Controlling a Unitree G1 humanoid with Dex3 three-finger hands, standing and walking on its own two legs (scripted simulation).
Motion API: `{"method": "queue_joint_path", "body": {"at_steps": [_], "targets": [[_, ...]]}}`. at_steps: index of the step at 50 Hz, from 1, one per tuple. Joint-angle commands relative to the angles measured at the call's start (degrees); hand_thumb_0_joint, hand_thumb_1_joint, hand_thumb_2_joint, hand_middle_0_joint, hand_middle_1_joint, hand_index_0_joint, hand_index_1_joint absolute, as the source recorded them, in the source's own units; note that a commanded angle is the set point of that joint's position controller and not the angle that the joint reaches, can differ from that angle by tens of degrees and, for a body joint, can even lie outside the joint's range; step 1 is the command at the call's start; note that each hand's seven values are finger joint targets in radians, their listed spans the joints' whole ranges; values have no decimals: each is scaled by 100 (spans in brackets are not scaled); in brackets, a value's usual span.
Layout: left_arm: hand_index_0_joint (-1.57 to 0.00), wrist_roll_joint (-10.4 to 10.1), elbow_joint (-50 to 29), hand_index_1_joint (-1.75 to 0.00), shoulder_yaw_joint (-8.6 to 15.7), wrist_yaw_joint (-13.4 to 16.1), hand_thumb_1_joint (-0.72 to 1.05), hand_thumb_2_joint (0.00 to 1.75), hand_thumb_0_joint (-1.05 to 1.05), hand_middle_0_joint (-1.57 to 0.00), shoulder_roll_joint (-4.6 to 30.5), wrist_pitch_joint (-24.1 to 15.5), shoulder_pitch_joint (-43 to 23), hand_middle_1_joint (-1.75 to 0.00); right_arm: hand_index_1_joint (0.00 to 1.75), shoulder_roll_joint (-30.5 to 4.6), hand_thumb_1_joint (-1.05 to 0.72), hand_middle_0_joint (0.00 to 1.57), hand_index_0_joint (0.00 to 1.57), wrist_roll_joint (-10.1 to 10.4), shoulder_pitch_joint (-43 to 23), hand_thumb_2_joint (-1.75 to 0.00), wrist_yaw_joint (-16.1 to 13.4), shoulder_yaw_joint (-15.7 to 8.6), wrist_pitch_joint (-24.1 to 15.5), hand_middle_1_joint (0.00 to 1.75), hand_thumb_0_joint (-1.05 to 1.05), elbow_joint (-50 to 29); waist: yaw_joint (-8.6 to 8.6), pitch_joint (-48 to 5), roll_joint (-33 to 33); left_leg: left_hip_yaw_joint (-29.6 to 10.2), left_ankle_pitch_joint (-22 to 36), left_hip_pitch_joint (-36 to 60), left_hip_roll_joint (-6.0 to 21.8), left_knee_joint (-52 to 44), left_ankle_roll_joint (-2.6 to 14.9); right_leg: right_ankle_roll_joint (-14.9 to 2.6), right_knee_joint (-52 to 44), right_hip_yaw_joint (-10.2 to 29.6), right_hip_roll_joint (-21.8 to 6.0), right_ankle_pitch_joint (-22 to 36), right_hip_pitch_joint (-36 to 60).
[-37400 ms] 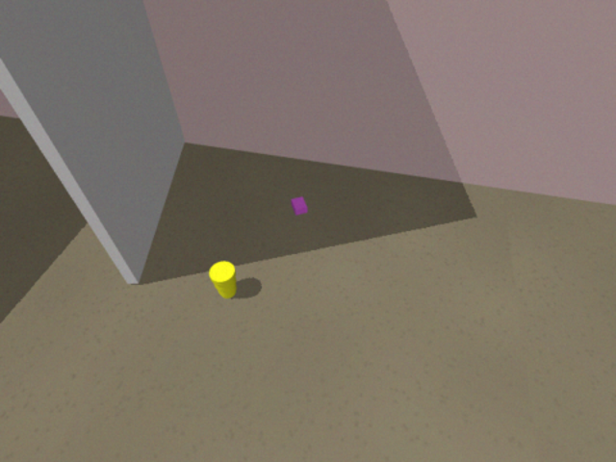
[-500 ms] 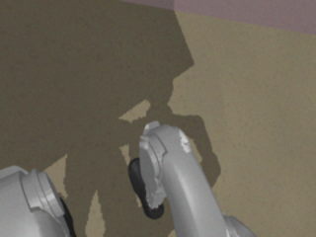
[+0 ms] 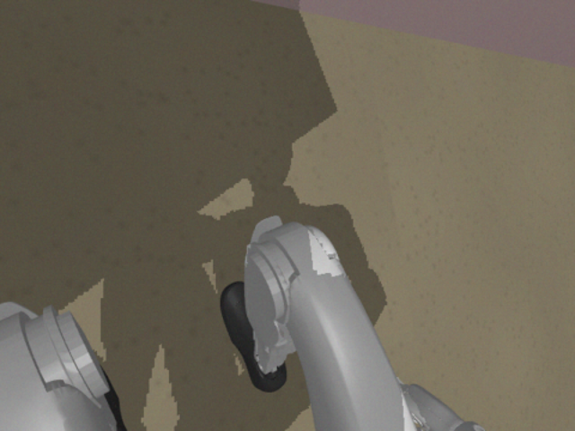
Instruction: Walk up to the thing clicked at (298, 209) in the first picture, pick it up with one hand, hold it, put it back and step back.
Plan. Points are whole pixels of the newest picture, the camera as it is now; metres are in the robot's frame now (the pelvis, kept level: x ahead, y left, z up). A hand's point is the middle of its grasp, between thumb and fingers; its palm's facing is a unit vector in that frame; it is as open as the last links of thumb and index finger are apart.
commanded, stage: rest palm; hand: left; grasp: from above
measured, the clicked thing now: out of the picture +0.44 +0.39 -0.29
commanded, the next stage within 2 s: close in 0.24 s
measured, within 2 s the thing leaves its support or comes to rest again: leaves its support in 2.00 s
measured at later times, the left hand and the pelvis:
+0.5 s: hand out of the picture +0.42 +0.37 -0.26, palm faces -0.35 -0.28 -0.90, open 12.0 cm; pelvis +0.00 +0.00 +0.00, yaw +0 degrees
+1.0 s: hand out of the picture +0.42 +0.38 -0.25, palm faces -0.36 -0.27 -0.89, open 10.0 cm; pelvis +0.00 +0.00 +0.01, yaw +0 degrees
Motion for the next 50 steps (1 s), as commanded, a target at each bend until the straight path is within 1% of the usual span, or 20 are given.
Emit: {"method": "queue_joint_path", "body": {"at_steps": [1,4,5,9,11,13,14,16,18,21,25,26,30,32,36,39,42,43,45,50], "targets": [[-31,-36,-513,-71,-123,226,-28,77,0,-33,1360,34,-1215,-68,30,-1964,-89,20,20,-4,1090,-90,-17,-566,-23,30,0,147,-353,-3491,3325,631,1143,3023,236,-1530,-17,-489,-1079,-690,164,1427,1758],[-31,-93,-590,-70,-77,206,-26,75,0,-33,1408,17,-1172,-68,30,-1931,-89,20,20,21,1061,-90,3,-541,-56,30,0,170,-307,-3500,3358,554,1181,3155,259,-1549,-38,-477,-1060,-717,150,1420,1676],[-31,-61,-559,-70,-134,188,-27,76,0,-34,1374,11,-1174,-68,30,-1957,-89,20,20,-4,1054,-90,20,-531,-69,30,0,150,-362,-3493,3411,553,1214,3219,254,-1547,-48,-482,-1022,-733,145,1452,1678],[-31,-87,-490,-70,-166,220,-27,76,0,-34,1379,-44,-1057,-68,30,-1926,-89,20,20,24,982,-90,21,-443,-70,30,0,148,-344,-3447,3214,581,1170,3018,251,-1494,-18,-456,-1107,-707,170,1498,1854],[-31,-89,-538,-70,-127,288,-27,77,0,-33,1427,-72,-1094,-68,30,-2014,-89,20,20,1,1024,-90,24,-499,-66,30,0,132,-315,-3491,3383,563,1225,3114,266,-1564,-39,-477,-1122,-716,181,1511,1863],[-32,-81,-475,-70,-119,299,-26,76,0,-34,1430,-68,-1074,-67,30,-1970,-89,20,20,-31,1057,-90,39,-434,-61,30,0,139,-380,-3489,3205,591,1219,2991,255,-1498,-2,-451,-1169,-706,208,1562,1996],[-32,-120,-533,-69,-49,337,-25,76,0,-35,1464,-68,-1040,-67,30,-1976,-89,20,20,-25,1093,-90,40,-440,-56,30,0,116,-345,-3589,3234,594,1341,3049,262,-1514,-11,-453,-1189,-699,215,1655,2107],[-33,-114,-556,-69,-175,297,-23,74,0,-36,1367,-42,-1209,-67,30,-1952,-89,20,20,-31,1074,-90,72,-434,-118,30,0,184,-409,-3406,3278,584,1260,3034,258,-1435,-7,-432,-1106,-717,167,1572,1867],[-40,-147,-602,-66,-150,300,-15,68,0,-41,1469,-19,-1229,-64,30,-2002,-89,20,20,6,1039,-90,64,-449,-140,30,0,125,-393,-3370,3204,578,1080,2989,254,-1485,-8,-439,-1159,-701,164,1455,1867],[-45,-146,-641,-60,-59,324,-9,64,0,-46,1583,26,-1233,-59,30,-2032,-88,20,20,19,1033,-90,60,-470,-153,30,0,165,-327,-3536,3423,527,1174,3205,282,-1578,-61,-471,-1127,-717,160,1464,1862],[-48,-151,-614,-59,-148,260,-4,59,0,-48,1460,111,-1242,-59,30,-2042,-88,20,20,33,1051,-90,87,-506,-164,30,0,161,-396,-3486,3448,543,1270,3189,278,-1551,-61,-463,-1121,-697,169,1577,1873],[-49,-163,-588,-58,-78,263,-3,58,0,-49,1502,129,-1143,-58,30,-2043,-88,20,20,36,1084,-90,83,-490,-153,30,0,122,-380,-3584,3371,529,1400,3227,282,-1570,-53,-463,-1156,-707,182,1672,1955],[-52,-220,-587,-55,-64,195,1,55,0,-52,1555,161,-1144,-55,30,-2024,-88,20,20,87,1089,-90,56,-485,-126,30,0,123,-328,-3507,3284,573,1222,3035,267,-1580,-26,-468,-1196,-692,168,1520,1923],[-53,-228,-546,-55,-165,120,3,53,0,-53,1409,149,-1106,-55,30,-2011,-88,20,20,86,1104,-90,62,-511,-115,30,0,117,-386,-3375,3272,570,1196,2994,265,-1570,-18,-466,-1189,-699,167,1493,1850],[-57,-248,-599,-52,-224,43,7,50,0,-56,1449,38,-1065,-53,30,-2074,-88,20,20,98,1070,-90,10,-520,-88,30,0,54,-380,-3409,3178,593,1111,2968,264,-1598,2,-468,-1275,-677,206,1443,1963],[-60,-285,-574,-49,-213,45,11,48,0,-59,1472,-60,-1013,-49,30,-1999,-88,20,20,95,1014,-90,-21,-423,-56,30,0,42,-358,-3380,3017,573,949,2884,265,-1598,8,-460,-1276,-689,195,1326,1985],[-62,-208,-560,-47,-224,98,14,46,0,-61,1503,-139,-1020,-47,30,-2001,-88,20,20,43,1028,-90,-66,-411,-20,30,0,43,-341,-3537,3120,582,1077,3017,280,-1595,0,-459,-1306,-706,227,1438,2069],[-64,-168,-642,-46,-271,101,17,43,0,-63,1460,-150,-1123,-47,30,-1992,-88,20,20,63,1088,-90,-52,-431,-19,30,0,71,-355,-3408,3205,576,1086,3011,263,-1600,-13,-466,-1230,-716,192,1420,1930],[-65,-175,-601,-45,-198,180,17,44,0,-64,1496,-154,-1021,-45,30,-2006,-88,20,20,25,1042,-90,-69,-396,5,30,0,41,-344,-3535,3134,568,1157,3046,286,-1590,-11,-449,-1295,-721,240,1522,2066],[-71,-122,-661,-40,-178,306,24,39,0,-70,1541,-55,-1325,-41,30,-2072,-88,20,20,6,1089,-90,-72,-431,-7,30,0,65,-400,-3505,3329,505,1156,3175,308,-1658,-60,-466,-1229,-758,206,1492,1863]]}}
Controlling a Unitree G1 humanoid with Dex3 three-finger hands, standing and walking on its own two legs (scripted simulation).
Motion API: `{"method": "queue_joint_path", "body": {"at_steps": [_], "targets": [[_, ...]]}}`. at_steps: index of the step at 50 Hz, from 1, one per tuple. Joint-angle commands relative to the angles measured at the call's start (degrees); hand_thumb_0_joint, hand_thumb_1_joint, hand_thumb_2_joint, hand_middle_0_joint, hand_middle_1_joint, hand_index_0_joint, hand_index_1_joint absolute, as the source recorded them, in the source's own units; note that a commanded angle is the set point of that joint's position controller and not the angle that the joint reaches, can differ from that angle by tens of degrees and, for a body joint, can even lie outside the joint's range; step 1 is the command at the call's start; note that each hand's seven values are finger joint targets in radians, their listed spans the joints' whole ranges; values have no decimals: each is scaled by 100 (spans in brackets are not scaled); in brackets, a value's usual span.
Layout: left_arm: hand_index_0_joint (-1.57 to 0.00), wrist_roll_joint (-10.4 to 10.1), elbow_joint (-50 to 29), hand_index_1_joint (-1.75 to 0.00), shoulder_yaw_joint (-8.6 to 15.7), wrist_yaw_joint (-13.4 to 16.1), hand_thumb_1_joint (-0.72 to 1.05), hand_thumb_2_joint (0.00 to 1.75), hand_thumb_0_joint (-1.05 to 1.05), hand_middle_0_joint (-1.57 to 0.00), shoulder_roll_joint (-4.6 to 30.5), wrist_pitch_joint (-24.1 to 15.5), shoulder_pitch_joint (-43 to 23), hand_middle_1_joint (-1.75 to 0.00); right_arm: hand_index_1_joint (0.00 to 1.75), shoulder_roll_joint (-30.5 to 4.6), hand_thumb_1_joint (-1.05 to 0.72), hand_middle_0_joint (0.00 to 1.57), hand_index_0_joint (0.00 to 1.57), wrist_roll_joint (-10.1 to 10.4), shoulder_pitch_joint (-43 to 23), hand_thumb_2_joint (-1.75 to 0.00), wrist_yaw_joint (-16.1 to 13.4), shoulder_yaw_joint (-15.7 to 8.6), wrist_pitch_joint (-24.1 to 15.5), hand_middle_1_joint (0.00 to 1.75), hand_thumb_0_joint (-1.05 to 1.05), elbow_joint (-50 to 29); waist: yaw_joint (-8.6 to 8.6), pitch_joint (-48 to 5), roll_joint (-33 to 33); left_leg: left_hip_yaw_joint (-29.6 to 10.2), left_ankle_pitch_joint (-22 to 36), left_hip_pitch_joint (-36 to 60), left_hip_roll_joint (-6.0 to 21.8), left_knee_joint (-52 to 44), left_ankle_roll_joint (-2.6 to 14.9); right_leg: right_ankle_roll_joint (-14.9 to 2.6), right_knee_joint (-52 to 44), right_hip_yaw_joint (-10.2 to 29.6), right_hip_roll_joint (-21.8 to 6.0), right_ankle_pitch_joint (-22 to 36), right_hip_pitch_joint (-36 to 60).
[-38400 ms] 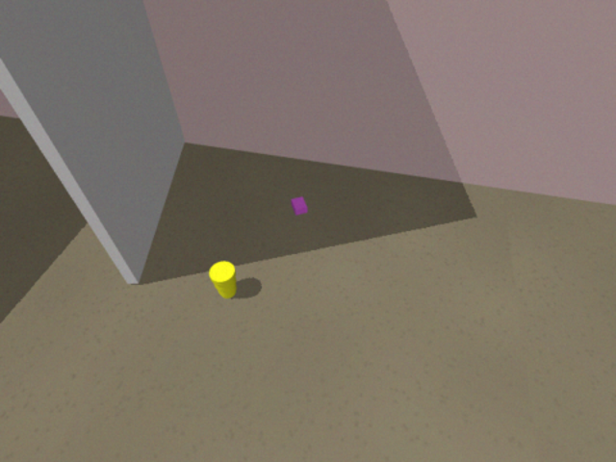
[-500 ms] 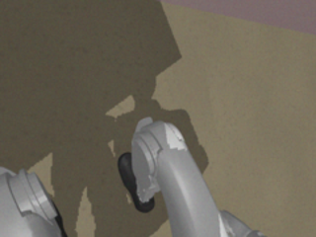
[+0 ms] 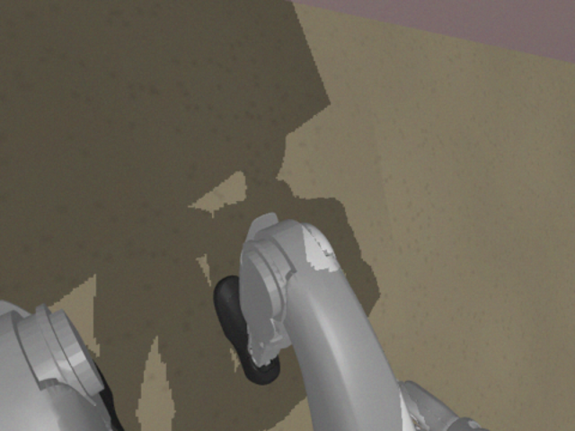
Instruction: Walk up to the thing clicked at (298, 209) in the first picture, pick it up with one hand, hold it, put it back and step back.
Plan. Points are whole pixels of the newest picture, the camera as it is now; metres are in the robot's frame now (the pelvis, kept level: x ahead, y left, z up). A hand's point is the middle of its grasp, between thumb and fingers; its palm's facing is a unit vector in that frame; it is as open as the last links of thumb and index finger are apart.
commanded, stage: close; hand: left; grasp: from above
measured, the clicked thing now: out of the picture +0.43 +0.39 -0.30
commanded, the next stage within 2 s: settle in 0.56 s
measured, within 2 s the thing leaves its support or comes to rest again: leaves its support in 1.00 s
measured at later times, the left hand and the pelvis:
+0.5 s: hand out of the picture +0.42 +0.38 -0.26, palm faces -0.36 -0.27 -0.89, open 9.8 cm; pelvis +0.00 +0.00 +0.00, yaw +0 degrees
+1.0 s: hand out of the picture +0.43 +0.39 -0.25, palm faces -0.32 -0.27 -0.91, open 9.7 cm; pelvis +0.00 +0.00 +0.00, yaw +0 degrees
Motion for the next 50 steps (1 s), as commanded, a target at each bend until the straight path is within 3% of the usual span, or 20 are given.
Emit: {"method": "queue_joint_path", "body": {"at_steps": [1,8,19,21,32,35,40,43,47,50], "targets": [[-72,7,-579,-38,1,324,26,36,0,-72,1379,57,-1347,-38,30,-2018,-88,20,20,14,1119,-90,-35,-610,-12,30,0,195,-407,-3573,3466,584,1100,3016,273,-1491,-48,-474,-1037,-668,166,1399,1715],[-77,-46,-521,-35,-5,213,33,33,0,-77,1389,214,-1313,-36,30,-2023,-88,20,20,39,1121,-90,-24,-633,-41,30,0,190,-427,-3510,3432,602,1064,2994,258,-1531,-50,-484,-1033,-655,151,1351,1695],[-90,-138,-733,-30,-76,79,48,32,0,-89,1320,141,-1298,-30,30,-2029,-88,20,20,39,1223,-90,-41,-619,-5,30,0,152,-427,-3644,3405,625,1250,2998,255,-1488,-22,-473,-1075,-650,174,1484,1829],[-90,-145,-487,-31,-97,14,50,34,0,-90,1272,151,-1064,-31,30,-1936,-88,20,20,75,1148,-90,-41,-535,-13,30,0,148,-409,-3520,3250,584,1204,2932,262,-1457,-23,-461,-1035,-659,162,1435,1752],[-104,-108,-502,-29,-53,23,68,36,0,-104,1412,2,-1047,-29,30,-1976,-88,20,20,37,1137,-90,-103,-456,75,30,0,102,-345,-3517,3230,557,1066,2881,263,-1513,-20,-467,-1049,-696,179,1322,1786],[-115,-83,-510,-32,-94,20,73,41,0,-115,1396,-23,-1071,-32,30,-1968,-90,20,20,14,1071,-90,-114,-431,103,30,0,58,-385,-3460,3192,542,931,2836,270,-1511,-13,-457,-1062,-702,178,1242,1744],[-122,-76,-741,-30,-88,4,82,43,0,-123,1432,57,-1170,-29,30,-1976,-90,20,20,33,1151,-90,-116,-542,107,30,0,76,-346,-3562,3409,601,1044,2997,256,-1519,-26,-471,-1080,-642,165,1325,1773],[-127,-116,-884,-28,78,63,86,44,0,-128,1476,143,-1128,-26,30,-1978,-90,20,20,48,1277,-90,-92,-591,96,30,0,103,-306,-3842,3366,640,1215,3047,253,-1479,-12,-453,-1123,-621,185,1495,1944],[-129,-91,-1293,-26,179,-11,90,41,0,-130,1464,333,-1179,-25,30,-1937,-90,20,20,117,1273,-90,-27,-761,57,30,0,170,-161,-4052,3817,609,1411,3375,266,-1574,-98,-511,-944,-624,126,1510,1610],[-130,-154,-1779,-24,128,-91,91,38,0,-131,1218,435,-1185,-22,30,-1875,-90,20,20,180,1275,-90,5,-912,79,30,0,135,-26,-4349,3983,718,1571,3461,234,-1599,-94,-534,-1012,-562,158,1648,1679]]}}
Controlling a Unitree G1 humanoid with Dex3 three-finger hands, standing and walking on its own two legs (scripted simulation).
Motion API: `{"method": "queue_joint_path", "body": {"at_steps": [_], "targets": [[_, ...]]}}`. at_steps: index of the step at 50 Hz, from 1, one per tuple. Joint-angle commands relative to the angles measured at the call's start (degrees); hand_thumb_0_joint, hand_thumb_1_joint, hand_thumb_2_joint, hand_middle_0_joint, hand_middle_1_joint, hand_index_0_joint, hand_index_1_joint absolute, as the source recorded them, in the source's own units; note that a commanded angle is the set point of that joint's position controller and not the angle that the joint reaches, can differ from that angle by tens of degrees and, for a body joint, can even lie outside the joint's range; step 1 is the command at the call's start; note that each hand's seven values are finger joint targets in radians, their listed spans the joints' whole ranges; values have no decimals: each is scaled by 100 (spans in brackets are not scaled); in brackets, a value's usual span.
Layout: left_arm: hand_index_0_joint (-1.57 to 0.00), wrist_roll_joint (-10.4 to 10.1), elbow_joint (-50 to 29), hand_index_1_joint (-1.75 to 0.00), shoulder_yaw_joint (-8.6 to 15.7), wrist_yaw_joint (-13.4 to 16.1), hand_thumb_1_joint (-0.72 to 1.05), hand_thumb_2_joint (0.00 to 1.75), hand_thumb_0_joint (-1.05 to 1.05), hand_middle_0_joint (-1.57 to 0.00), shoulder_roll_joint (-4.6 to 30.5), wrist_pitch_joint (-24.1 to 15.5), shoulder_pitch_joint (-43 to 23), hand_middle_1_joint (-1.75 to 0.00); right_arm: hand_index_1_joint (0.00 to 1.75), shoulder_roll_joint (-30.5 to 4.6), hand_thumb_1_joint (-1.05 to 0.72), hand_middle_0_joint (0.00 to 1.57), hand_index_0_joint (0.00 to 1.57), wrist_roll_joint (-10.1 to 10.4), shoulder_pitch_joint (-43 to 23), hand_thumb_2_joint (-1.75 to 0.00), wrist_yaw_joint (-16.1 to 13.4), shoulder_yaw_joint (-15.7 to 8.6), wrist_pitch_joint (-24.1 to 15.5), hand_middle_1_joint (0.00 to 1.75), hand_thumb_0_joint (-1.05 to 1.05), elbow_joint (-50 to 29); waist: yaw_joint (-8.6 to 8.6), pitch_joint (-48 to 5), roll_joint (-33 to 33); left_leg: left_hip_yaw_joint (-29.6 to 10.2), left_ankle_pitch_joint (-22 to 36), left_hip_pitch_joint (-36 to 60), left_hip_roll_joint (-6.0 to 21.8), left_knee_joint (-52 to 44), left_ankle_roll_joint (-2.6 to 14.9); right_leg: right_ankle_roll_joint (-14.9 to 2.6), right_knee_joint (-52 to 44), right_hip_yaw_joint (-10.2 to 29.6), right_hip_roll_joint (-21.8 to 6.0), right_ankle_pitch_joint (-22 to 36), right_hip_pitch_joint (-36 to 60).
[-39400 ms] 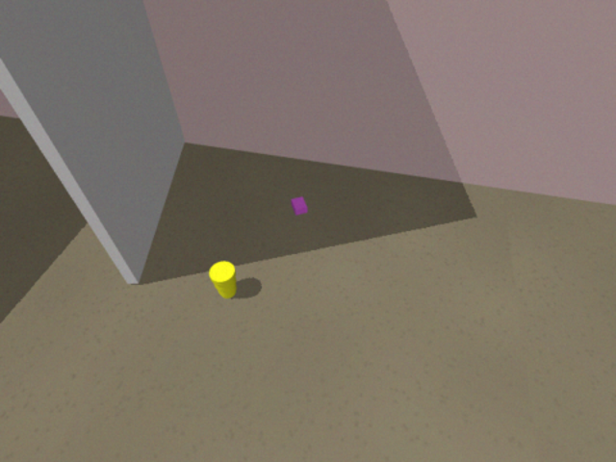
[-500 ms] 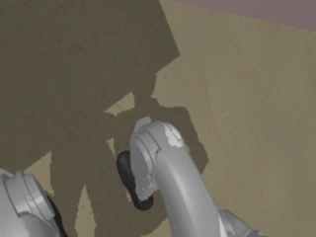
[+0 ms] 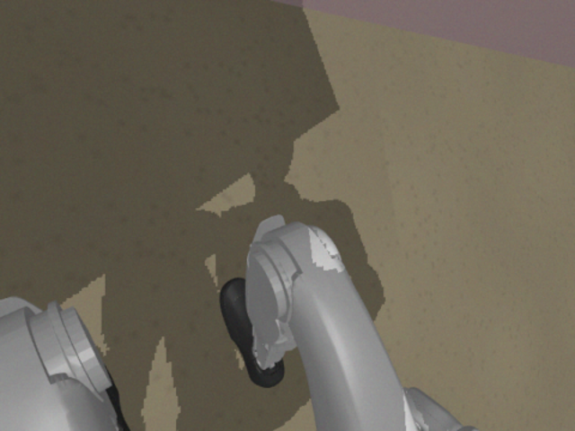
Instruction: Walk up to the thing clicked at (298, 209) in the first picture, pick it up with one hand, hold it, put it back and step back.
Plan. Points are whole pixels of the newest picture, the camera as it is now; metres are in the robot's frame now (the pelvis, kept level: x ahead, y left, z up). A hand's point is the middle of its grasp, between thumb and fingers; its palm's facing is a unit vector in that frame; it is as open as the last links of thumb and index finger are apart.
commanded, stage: settle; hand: left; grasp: from above
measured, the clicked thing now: out of the picture +0.44 +0.39 -0.29
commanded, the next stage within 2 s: lift in 0.56 s
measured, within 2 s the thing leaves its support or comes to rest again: neither
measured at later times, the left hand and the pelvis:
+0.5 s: hand out of the picture +0.43 +0.39 -0.17, palm faces -0.33 -0.24 -0.91, open 9.7 cm; pelvis +0.01 -0.01 +0.01, yaw +4 degrees
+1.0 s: hand out of the picture +0.41 +0.39 -0.10, palm faces -0.35 -0.26 -0.90, open 9.6 cm; pelvis +0.00 -0.01 +0.03, yaw +8 degrees
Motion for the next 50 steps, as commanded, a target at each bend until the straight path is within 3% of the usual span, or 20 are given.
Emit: {"method": "queue_joint_path", "body": {"at_steps": [1,3,6,9,13,17,19,21,24,27,29,32,33,34,36,38,41,44,49,50], "targets": [[-129,-113,-1027,-24,34,151,90,39,0,-131,1340,192,-1041,-22,30,-1921,-90,20,20,104,1080,-90,-2,-802,37,30,0,225,-52,-4284,3887,723,1598,3482,237,-1551,-79,-503,-1029,-564,203,1708,1830],[-129,-222,-1637,-23,49,55,90,38,0,-130,1252,213,-1285,-22,30,-1837,-89,20,20,164,946,-90,23,-851,55,30,0,108,96,-4576,3973,788,1599,3411,200,-1578,-62,-519,-1014,-524,188,1739,1861],[-126,-196,-1405,-22,-89,-202,87,38,0,-128,867,347,-873,-21,30,-1781,-89,20,20,234,1108,-90,44,-1036,145,30,0,259,126,-4460,3760,864,1393,3158,159,-1623,-23,-526,-1081,-463,205,1572,1743],[-124,-250,-1986,-21,-144,-399,84,36,0,-126,587,387,-1111,-19,30,-1701,-89,20,20,345,1114,-90,84,-1175,208,30,0,230,287,-4752,3726,850,1430,3236,127,-1684,-15,-548,-1014,-437,153,1551,1486],[-120,-209,-1518,-18,-334,-680,77,35,0,-122,147,466,-901,-16,30,-1698,-88,20,20,436,1307,-90,119,-1325,324,30,0,285,156,-4239,3172,873,989,2816,70,-1769,51,-538,-1081,-362,119,1207,1240],[-118,-275,-1817,-20,-453,-819,73,37,0,-121,-60,405,-1168,-17,30,-1530,-89,20,20,509,1226,-90,70,-1374,411,30,0,159,286,-4499,3046,994,796,2754,30,-1799,94,-552,-1196,-251,104,1052,1321],[-117,-240,-2003,-18,-368,-882,72,36,0,-120,94,387,-1260,-14,30,-1518,-88,20,20,516,1292,-90,27,-1425,476,30,0,137,305,-4592,2916,1065,784,2692,-6,-1759,119,-540,-1238,-166,100,983,1393],[-116,-234,-2283,-19,-273,-878,71,37,0,-119,132,345,-1337,-16,30,-1457,-88,20,20,542,1253,-90,-15,-1480,533,30,0,149,485,-5044,3210,1058,937,2979,-18,-1810,74,-566,-1120,-180,53,1088,1335],[-114,-187,-2166,-17,-344,-917,68,35,0,-117,-42,382,-1240,-14,30,-1367,-88,20,20,592,1282,-90,-72,-1511,652,30,0,143,437,-5080,3113,1165,1179,2972,-36,-1736,85,-554,-1162,-112,62,1331,1434],[-113,-226,-2295,-18,-199,-937,67,36,0,-115,48,409,-1311,-15,30,-1318,-88,20,20,591,1371,-90,-130,-1568,758,30,0,169,540,-5343,3004,1250,1335,2941,-60,-1721,113,-531,-1202,-40,32,1456,1598],[-112,-235,-2152,-19,-275,-1013,66,37,0,-115,-31,410,-1321,-16,30,-1248,-88,20,20,584,1373,-90,-167,-1592,837,30,0,168,481,-5198,2820,1275,1139,2747,-62,-1708,148,-532,-1316,49,55,1218,1656],[-111,-197,-2244,-20,-198,-1094,67,35,0,-114,100,417,-1381,-17,30,-1239,-88,20,20,584,1413,-90,-237,-1603,924,30,0,194,546,-5298,2832,1300,1091,2765,-81,-1761,156,-535,-1343,64,34,1141,1716],[-119,-200,-2330,-20,-203,-1118,73,28,0,-121,87,407,-1424,-19,30,-1231,-92,20,20,593,1401,-91,-259,-1630,947,30,0,156,556,-5323,2804,1275,1034,2822,-83,-1812,156,-551,-1369,59,28,1043,1638],[-111,-213,-2204,-15,-243,-1155,65,30,0,-113,-17,413,-1306,-15,30,-1194,-87,20,20,601,1414,-89,-273,-1628,982,30,0,162,541,-5284,2739,1278,1001,2782,-89,-1825,150,-557,-1377,77,30,990,1692],[-119,-212,-2298,-17,-242,-1248,76,25,0,-119,-71,425,-1228,-17,30,-1205,-90,20,20,637,1443,-90,-305,-1669,1031,30,0,174,604,-5232,2836,1271,961,2881,-116,-1998,143,-577,-1366,24,-6,979,1548],[-120,-231,-2578,-18,-68,-1335,77,28,0,-120,155,464,-1195,-18,30,-1225,-91,20,20,705,1454,-90,-345,-1743,1099,30,0,104,799,-5659,2907,1295,1106,3148,-119,-2061,140,-591,-1385,62,-23,1097,1671],[-122,-283,-2600,-18,-210,-1554,80,28,0,-122,-158,565,-1015,-19,30,-1145,-90,20,20,768,1483,-90,-382,-1819,1224,30,0,116,769,-5634,2816,1356,1218,3233,-133,-2162,153,-580,-1489,111,-40,1243,1747],[-122,-288,-2984,-19,-123,-1688,80,30,0,-122,-78,557,-903,-19,30,-1068,-90,20,20,811,1487,-90,-439,-1878,1327,30,0,108,920,-5800,2817,1430,1252,3286,-155,-2248,170,-588,-1617,204,-64,1233,1917],[-121,-261,-3535,-19,-156,-1840,78,30,0,-121,-375,538,-660,-19,30,-978,-90,20,20,919,1525,-90,-537,-2061,1467,30,0,88,1016,-5836,2757,1446,1050,3552,-186,-2626,172,-619,-1882,254,-117,1024,1909],[-120,-291,-3780,-19,-39,-1852,77,32,0,-121,-271,537,-679,-18,30,-1005,-90,20,20,960,1493,-90,-574,-2119,1496,30,0,73,1117,-5932,2765,1452,980,3609,-196,-2712,174,-633,-1942,287,-142,931,1860]]}}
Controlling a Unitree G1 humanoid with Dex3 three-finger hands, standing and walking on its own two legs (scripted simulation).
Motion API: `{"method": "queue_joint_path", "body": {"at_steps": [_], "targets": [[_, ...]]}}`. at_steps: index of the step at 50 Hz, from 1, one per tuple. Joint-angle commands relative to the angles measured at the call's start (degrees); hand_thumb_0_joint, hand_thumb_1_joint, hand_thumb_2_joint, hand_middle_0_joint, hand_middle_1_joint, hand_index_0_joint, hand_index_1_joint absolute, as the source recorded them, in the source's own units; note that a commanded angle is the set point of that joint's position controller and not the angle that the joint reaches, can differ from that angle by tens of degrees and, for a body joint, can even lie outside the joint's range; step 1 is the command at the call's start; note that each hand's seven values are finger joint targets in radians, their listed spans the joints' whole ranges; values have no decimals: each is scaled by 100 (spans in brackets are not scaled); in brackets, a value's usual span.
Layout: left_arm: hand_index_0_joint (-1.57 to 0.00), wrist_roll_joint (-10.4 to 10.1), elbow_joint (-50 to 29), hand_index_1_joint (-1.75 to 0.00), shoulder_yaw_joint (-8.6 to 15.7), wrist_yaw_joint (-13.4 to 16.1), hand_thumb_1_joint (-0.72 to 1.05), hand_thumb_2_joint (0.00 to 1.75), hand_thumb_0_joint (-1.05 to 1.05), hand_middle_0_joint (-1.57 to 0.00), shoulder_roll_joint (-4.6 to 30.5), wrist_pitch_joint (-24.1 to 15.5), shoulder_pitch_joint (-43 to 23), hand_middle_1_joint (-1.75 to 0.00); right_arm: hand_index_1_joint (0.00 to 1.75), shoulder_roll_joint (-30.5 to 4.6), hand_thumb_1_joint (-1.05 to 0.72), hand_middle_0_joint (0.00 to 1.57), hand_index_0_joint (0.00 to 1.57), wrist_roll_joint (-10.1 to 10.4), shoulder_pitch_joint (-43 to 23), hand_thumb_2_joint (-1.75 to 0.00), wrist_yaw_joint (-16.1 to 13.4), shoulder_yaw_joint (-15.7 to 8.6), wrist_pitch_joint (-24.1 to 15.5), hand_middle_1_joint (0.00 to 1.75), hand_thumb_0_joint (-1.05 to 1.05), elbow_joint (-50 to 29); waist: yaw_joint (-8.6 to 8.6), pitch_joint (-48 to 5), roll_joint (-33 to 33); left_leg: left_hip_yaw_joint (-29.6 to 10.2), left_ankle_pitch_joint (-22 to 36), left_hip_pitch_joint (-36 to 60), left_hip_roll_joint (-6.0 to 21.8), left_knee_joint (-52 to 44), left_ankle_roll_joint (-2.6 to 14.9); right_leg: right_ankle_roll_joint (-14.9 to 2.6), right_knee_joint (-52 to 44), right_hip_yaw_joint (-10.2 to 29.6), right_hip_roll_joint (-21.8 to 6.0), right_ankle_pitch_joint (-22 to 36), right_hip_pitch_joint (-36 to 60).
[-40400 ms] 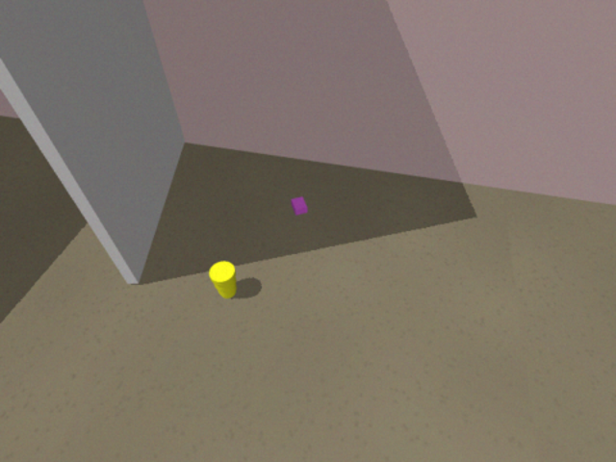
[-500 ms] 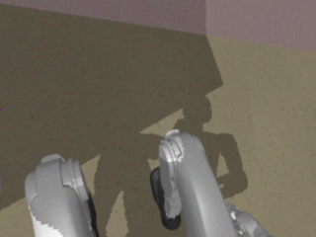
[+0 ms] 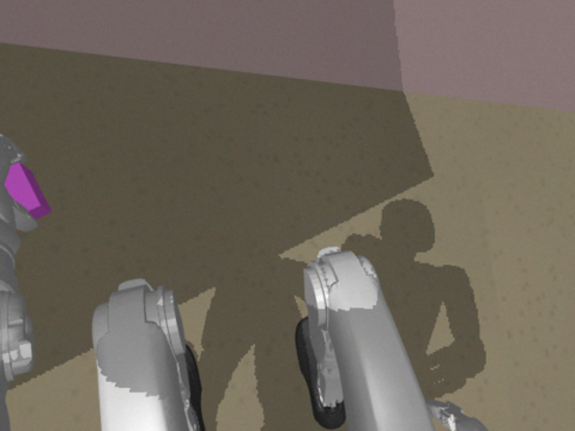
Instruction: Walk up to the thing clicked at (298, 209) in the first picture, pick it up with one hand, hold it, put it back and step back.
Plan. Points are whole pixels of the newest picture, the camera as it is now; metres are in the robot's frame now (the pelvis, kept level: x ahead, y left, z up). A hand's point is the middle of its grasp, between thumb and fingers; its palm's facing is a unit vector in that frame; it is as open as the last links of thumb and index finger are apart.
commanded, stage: lift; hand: left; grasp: from above
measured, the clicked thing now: (15, 196) +0.46 +0.34 -0.17
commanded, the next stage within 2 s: hold in 1.44 s
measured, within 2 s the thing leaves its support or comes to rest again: neither
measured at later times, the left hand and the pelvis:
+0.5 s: hand out of the picture +0.38 +0.33 +0.05, palm faces -0.37 -0.21 -0.91, open 9.7 cm; pelvis +0.00 +0.00 +0.14, yaw +4 degrees
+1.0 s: hand out of the picture +0.35 +0.29 +0.23, palm faces -0.41 -0.22 -0.89, open 9.7 cm; pelvis +0.04 +0.01 +0.32, yaw +7 degrees
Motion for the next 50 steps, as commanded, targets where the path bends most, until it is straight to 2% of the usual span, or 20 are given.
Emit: {"method": "queue_joint_path", "body": {"at_steps": [1,2,5,7,9,11,14,17,21,22,24,25,27,30,31,34,36,41,45,50], "targets": [[-120,-53,-1399,-19,202,120,77,32,0,-121,1611,19,-1531,-18,30,-1342,-90,20,20,98,974,-90,-157,-661,44,30,0,-189,207,-4121,1591,592,585,3351,-140,-1782,182,-478,-1676,-333,173,873,1927],[-119,-93,-1414,-20,65,75,75,34,0,-120,1392,30,-1414,-19,30,-1279,-90,20,20,113,924,-90,-182,-688,49,30,0,-203,189,-4098,1511,567,465,3426,-119,-1876,186,-471,-1738,-320,180,771,1922],[-118,-148,-1936,-20,54,-32,74,34,0,-119,1392,53,-1338,-18,30,-1237,-90,20,20,187,952,-90,-271,-755,89,30,0,-201,283,-4313,1473,555,518,3683,-127,-2136,200,-455,-1951,-287,165,858,2192],[-115,-199,-2132,-22,-91,-137,71,36,0,-117,1208,67,-1068,-20,30,-1163,-90,20,20,226,898,-90,-334,-775,116,30,0,-256,275,-4192,1313,607,529,3704,-141,-2279,227,-432,-2213,-246,165,849,2421],[-116,-268,-2358,-22,-65,-211,73,34,0,-116,1246,97,-807,-22,30,-1129,-90,20,20,271,854,-90,-403,-805,141,30,0,-310,374,-4279,1110,598,469,3801,-145,-2451,242,-430,-2412,-190,181,730,2634],[-117,-377,-2684,-24,-171,-284,75,34,0,-116,1047,126,-716,-24,30,-1074,-90,20,20,303,798,-90,-476,-823,152,30,0,-377,368,-4306,1050,617,512,3947,-154,-2637,249,-416,-2635,-149,176,768,2875],[-116,-472,-2981,-22,-193,-356,75,32,0,-116,942,231,-325,-23,30,-1055,-90,20,20,372,603,-90,-621,-848,182,30,0,-436,469,-4048,1088,471,203,4293,-126,-3149,215,-411,-2872,-151,154,573,2931],[-116,-474,-3359,-25,-229,-420,75,35,0,-116,871,345,-159,-25,30,-1021,-89,20,20,426,441,-90,-761,-875,209,30,0,-478,504,-4112,1113,345,87,4773,-95,-3600,198,-383,-3101,-173,146,618,3209],[-117,-555,-3631,-25,-325,-474,76,36,0,-117,672,571,90,-25,30,-925,-89,20,20,499,346,-90,-923,-837,196,30,0,-447,541,-4020,1056,375,325,5394,-87,-4116,178,-363,-3616,-136,122,828,3767],[-117,-598,-3724,-25,-476,-508,76,40,0,-118,468,624,126,-25,30,-888,-89,20,20,504,281,-90,-963,-823,191,30,0,-461,486,-3913,1056,358,309,5499,-87,-4262,172,-353,-3747,-126,115,834,3850],[-116,-635,-3829,-26,-564,-563,75,39,0,-117,310,739,438,-26,30,-859,-89,20,20,545,220,-90,-1041,-827,173,30,0,-473,561,-3853,1077,354,302,5802,-80,-4581,155,-348,-3997,-107,120,842,4157],[-115,-658,-4036,-27,-494,-539,73,40,0,-115,463,794,524,-26,30,-843,-89,20,20,561,165,-90,-1080,-806,177,30,0,-503,628,-3927,1026,371,240,5967,-90,-4740,157,-342,-4207,-80,123,768,4413],[-114,-666,-4191,-29,-700,-562,73,41,0,-114,214,915,656,-28,30,-760,-89,20,20,588,142,-90,-1155,-792,161,30,0,-514,577,-3844,872,508,386,6176,-110,-4938,161,-347,-4607,-14,126,832,4812],[-114,-793,-4221,-28,-826,-570,72,45,0,-116,11,1048,944,-27,30,-683,-89,20,20,622,52,-90,-1278,-739,111,30,0,-463,559,-3395,709,508,306,6449,-120,-5366,155,-338,-5066,70,121,743,5204],[-115,-765,-4364,-30,-925,-574,74,44,0,-116,1,1063,850,-29,30,-681,-89,20,20,631,45,-90,-1321,-735,84,30,0,-444,561,-3373,741,518,278,6652,-114,-5539,152,-345,-5222,83,129,727,5359],[-112,-749,-4225,-31,-903,-519,71,43,0,-113,-24,1129,1190,-30,30,-624,-89,20,20,667,10,-90,-1416,-689,28,30,0,-366,680,-3138,611,522,485,7062,-112,-5957,132,-355,-5596,126,128,874,5859],[-112,-773,-4192,-33,-1203,-520,71,45,0,-113,-387,1141,1102,-32,30,-552,-89,20,20,677,43,-90,-1470,-684,-31,30,0,-333,584,-2914,572,571,615,7335,-109,-6208,129,-359,-5938,169,136,976,6128],[-112,-828,-3829,-31,-1332,-364,71,44,0,-113,-602,1216,1317,-30,30,-534,-88,20,20,715,32,-90,-1555,-679,-214,30,0,-213,693,-2413,413,477,581,7960,-93,-6984,87,-368,-6633,238,144,931,6794],[-111,-870,-3559,-31,-1496,-248,70,44,0,-113,-937,1296,1418,-30,30,-474,-89,20,20,720,30,-90,-1581,-673,-335,30,0,-147,745,-2177,405,512,857,8465,-79,-7463,57,-357,-7072,245,143,1192,7286],[-114,-845,-3579,-30,-1543,-172,73,42,0,-114,-978,1275,1253,-30,30,-440,-89,20,20,711,257,-90,-1592,-705,-429,30,0,-33,771,-2322,349,690,1967,9202,-97,-7850,50,-343,-7542,275,163,2101,8163]]}}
